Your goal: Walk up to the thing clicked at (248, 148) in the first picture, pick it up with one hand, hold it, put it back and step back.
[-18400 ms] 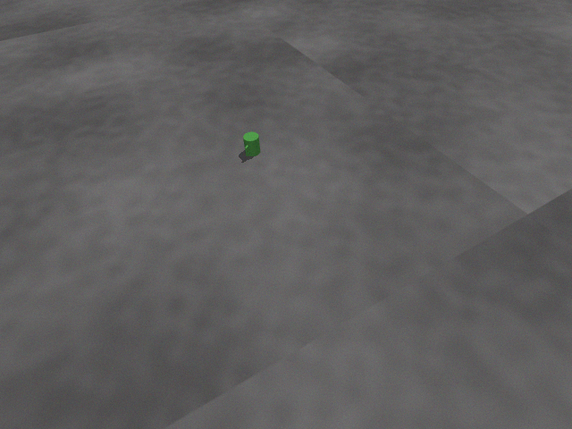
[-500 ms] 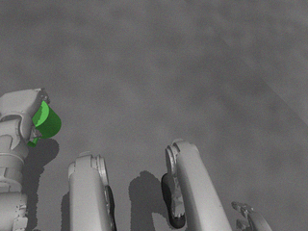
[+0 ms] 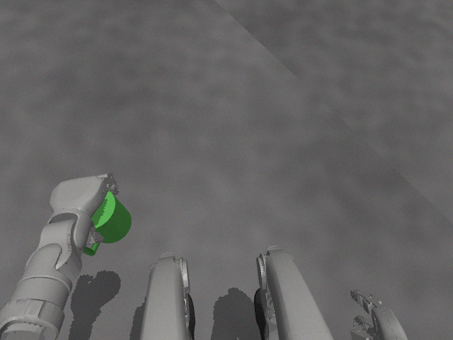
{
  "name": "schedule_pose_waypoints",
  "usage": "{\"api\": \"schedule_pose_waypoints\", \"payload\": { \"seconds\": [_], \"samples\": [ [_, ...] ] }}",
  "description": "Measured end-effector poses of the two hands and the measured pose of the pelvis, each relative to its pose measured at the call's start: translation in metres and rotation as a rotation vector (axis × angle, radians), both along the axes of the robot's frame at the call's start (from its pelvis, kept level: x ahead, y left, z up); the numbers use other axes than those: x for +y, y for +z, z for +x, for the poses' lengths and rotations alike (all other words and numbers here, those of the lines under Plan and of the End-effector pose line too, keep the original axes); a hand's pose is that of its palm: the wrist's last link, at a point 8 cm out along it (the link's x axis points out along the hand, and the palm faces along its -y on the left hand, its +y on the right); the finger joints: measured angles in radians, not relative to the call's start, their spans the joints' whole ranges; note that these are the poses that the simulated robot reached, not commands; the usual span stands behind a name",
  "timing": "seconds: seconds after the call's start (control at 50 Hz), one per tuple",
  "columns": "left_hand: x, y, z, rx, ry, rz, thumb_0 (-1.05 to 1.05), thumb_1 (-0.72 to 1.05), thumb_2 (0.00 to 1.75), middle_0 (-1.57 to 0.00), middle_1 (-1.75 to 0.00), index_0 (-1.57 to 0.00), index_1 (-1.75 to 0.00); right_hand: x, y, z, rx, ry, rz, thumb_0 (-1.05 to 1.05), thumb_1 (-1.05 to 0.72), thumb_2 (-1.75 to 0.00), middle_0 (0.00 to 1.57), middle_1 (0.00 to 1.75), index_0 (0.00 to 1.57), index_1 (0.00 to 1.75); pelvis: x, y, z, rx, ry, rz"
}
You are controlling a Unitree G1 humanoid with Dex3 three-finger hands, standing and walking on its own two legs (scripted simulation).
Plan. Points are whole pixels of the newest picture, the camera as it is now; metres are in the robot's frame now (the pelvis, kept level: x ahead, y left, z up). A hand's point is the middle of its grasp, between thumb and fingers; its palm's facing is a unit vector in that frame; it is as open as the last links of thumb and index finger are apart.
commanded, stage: lift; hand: left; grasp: from above
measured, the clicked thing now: (99, 224) +0.36 +0.26 -0.15
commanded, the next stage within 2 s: hold in 0.74 s
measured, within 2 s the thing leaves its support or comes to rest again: neither
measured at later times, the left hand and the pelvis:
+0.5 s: hand (64, 199) +0.35 +0.23 +0.05, palm faces -0.48 -0.11 -0.87, open 11.1 cm; pelvis +0.04 +0.00 +0.15, yaw +2 degrees
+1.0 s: hand (46, 172) +0.36 +0.23 +0.11, palm faces -0.47 -0.10 -0.88, open 11.1 cm; pelvis +0.07 +0.00 +0.20, yaw +2 degrees
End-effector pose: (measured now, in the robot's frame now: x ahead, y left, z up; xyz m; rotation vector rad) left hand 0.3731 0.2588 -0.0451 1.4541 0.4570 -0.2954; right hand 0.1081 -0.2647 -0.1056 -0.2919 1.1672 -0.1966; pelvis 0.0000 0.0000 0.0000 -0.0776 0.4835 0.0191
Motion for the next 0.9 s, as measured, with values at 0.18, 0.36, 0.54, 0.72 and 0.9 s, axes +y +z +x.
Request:
{"api": "schedule_pose_waypoints", "payload": {
  "seconds": [0.18, 0.36, 0.54, 0.72, 0.9],
  "samples": [
    [-0.010, 0.074, -0.020, 0.012, 0.012, 0.008, 0.01, -0.26, 0.82, -0.62, -0.76, -0.56, -0.82, 0.004, 0.067, 0.003, -0.042, -0.029, 0.010, 0.00, -0.90, -0.90, 0.20, 0.30, 0.21, 0.30, -0.001, 0.069, 0.013, -0.107, 0.011, 0.019],
    [-0.017, 0.124, -0.022, 0.037, 0.029, 0.021, 0.01, -0.26, 0.82, -0.62, -0.76, -0.56, -0.82, -0.002, 0.119, 0.002, -0.055, -0.045, 0.003, 0.00, -0.90, -0.90, 0.20, 0.30, 0.21, 0.30, -0.003, 0.121, 0.030, -0.188, 0.015, 0.036],
    [-0.023, 0.158, -0.018, 0.027, 0.035, 0.018, 0.01, -0.26, 0.82, -0.62, -0.76, -0.56, -0.82, -0.006, 0.152, 0.004, -0.042, -0.051, 0.005, 0.00, -0.90, -0.90, 0.20, 0.30, 0.21, 0.30, -0.004, 0.156, 0.043, -0.247, 0.016, 0.048],
    [-0.026, 0.183, -0.014, 0.020, 0.042, 0.014, 0.01, -0.26, 0.82, -0.62, -0.76, -0.56, -0.82, -0.004, 0.173, 0.019, -0.054, -0.058, 0.017, 0.00, -0.90, -0.90, 0.20, 0.30, 0.21, 0.30, -0.002, 0.178, 0.055, -0.292, 0.012, 0.057],
    [-0.027, 0.203, -0.008, 0.012, 0.043, 0.015, 0.01, -0.26, 0.82, -0.62, -0.76, -0.56, -0.82, 0.000, 0.188, 0.039, -0.088, -0.058, 0.030, 0.00, -0.90, -0.90, 0.20, 0.30, 0.21, 0.30, 0.000, 0.193, 0.066, -0.328, 0.008, 0.064]
  ]
}}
